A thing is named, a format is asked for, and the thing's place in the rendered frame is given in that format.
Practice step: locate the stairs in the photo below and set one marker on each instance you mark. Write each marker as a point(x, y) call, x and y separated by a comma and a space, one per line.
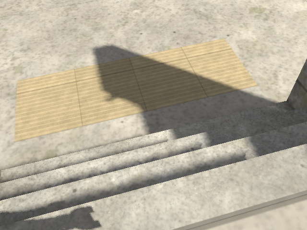
point(72, 179)

